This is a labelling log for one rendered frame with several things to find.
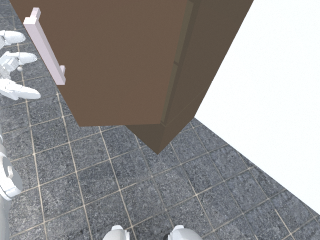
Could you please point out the robot right thigh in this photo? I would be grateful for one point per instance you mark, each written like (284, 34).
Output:
(184, 234)

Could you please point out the robot left upper arm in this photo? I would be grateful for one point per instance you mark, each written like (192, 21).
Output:
(10, 186)

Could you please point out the robot left hand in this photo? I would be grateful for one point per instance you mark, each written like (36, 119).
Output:
(9, 62)

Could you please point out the cupboard door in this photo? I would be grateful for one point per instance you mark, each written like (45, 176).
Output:
(118, 55)

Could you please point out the left robot shin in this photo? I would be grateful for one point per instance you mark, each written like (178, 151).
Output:
(116, 227)

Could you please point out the handle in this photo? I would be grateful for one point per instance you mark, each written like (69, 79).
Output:
(40, 41)

